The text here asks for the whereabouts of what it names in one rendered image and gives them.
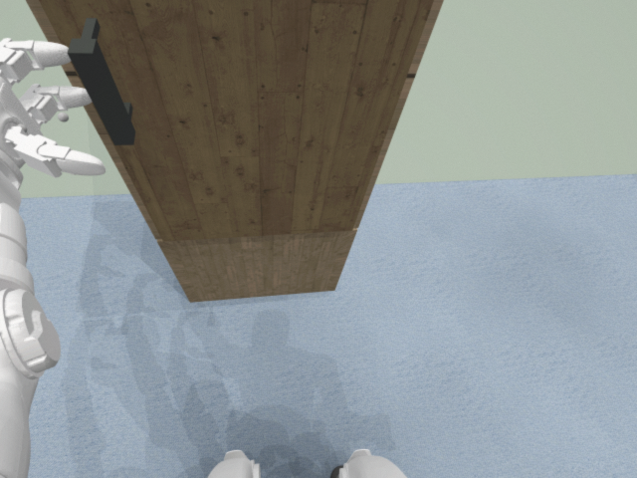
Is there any left robot thigh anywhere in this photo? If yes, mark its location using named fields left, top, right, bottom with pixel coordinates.
left=208, top=458, right=261, bottom=478

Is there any robot left forearm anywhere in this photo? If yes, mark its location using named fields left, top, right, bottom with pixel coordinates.
left=0, top=149, right=35, bottom=297

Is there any cupboard door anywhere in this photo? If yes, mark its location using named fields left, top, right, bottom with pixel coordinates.
left=39, top=0, right=434, bottom=242

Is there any left robot upper arm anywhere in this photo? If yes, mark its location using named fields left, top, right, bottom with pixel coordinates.
left=0, top=288, right=61, bottom=478

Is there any robot thigh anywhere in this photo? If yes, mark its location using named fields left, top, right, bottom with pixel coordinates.
left=208, top=458, right=261, bottom=478
left=339, top=455, right=407, bottom=478

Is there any left robot hand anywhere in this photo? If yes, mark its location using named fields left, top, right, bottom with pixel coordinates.
left=0, top=38, right=106, bottom=178

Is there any right robot thigh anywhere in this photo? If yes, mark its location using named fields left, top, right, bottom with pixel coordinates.
left=339, top=455, right=407, bottom=478

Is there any handle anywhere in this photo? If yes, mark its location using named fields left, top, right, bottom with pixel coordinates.
left=68, top=18, right=135, bottom=145

